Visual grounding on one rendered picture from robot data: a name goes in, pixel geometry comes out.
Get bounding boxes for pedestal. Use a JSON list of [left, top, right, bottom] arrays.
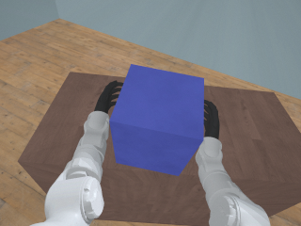
[[17, 72, 301, 226]]

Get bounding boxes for robot right forearm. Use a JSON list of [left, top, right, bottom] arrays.
[[195, 137, 254, 210]]

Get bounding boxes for right robot upper arm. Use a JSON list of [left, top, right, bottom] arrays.
[[209, 194, 271, 226]]

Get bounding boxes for left robot upper arm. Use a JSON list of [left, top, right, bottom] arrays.
[[30, 176, 104, 226]]

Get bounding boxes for robot left hand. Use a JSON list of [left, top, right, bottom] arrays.
[[94, 80, 124, 114]]

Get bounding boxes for robot left forearm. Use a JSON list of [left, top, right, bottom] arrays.
[[44, 111, 110, 216]]

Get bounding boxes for robot right hand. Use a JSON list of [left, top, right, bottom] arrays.
[[203, 100, 220, 139]]

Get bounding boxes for carton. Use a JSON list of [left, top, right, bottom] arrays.
[[109, 64, 204, 176]]

